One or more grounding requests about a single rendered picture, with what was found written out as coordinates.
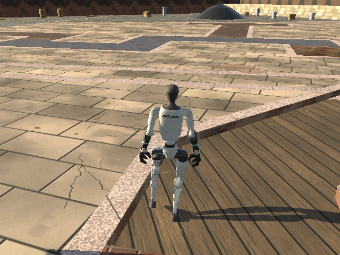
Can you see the robot right upper arm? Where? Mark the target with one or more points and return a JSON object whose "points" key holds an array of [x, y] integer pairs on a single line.
{"points": [[190, 122]]}

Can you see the right robot hand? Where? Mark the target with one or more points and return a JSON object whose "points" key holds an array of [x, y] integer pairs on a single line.
{"points": [[197, 159]]}

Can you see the left robot hand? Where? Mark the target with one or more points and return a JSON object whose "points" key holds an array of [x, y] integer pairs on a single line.
{"points": [[142, 155]]}

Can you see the left robot forearm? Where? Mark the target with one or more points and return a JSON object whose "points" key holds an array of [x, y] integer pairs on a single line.
{"points": [[145, 142]]}

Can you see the left robot foot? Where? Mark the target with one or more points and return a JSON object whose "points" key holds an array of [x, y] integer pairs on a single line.
{"points": [[152, 204]]}

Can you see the right robot forearm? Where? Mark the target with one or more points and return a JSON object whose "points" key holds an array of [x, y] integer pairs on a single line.
{"points": [[194, 143]]}

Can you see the robot torso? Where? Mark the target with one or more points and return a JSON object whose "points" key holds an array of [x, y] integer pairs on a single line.
{"points": [[170, 128]]}

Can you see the robot left upper arm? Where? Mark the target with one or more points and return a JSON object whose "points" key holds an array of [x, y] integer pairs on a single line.
{"points": [[151, 120]]}

